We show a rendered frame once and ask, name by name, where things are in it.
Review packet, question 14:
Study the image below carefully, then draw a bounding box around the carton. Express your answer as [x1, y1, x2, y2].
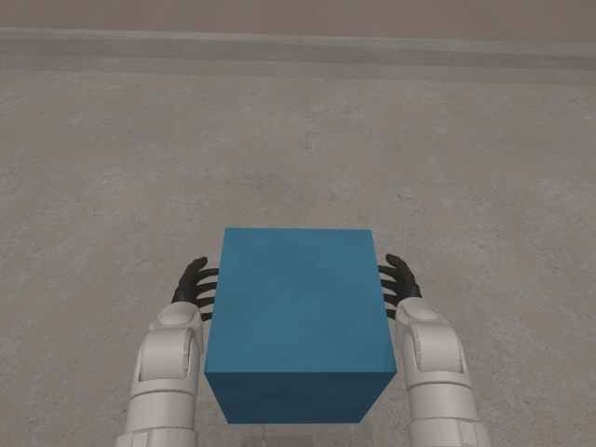
[204, 227, 398, 424]

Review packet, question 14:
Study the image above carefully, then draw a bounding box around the robot right hand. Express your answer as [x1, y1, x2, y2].
[378, 254, 422, 320]

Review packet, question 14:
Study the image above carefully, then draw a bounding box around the robot left hand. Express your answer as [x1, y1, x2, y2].
[171, 257, 219, 322]

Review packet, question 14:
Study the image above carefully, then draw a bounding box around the robot right forearm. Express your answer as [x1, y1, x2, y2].
[395, 297, 492, 447]

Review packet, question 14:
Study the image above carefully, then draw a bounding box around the robot left forearm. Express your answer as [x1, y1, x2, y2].
[115, 302, 204, 447]

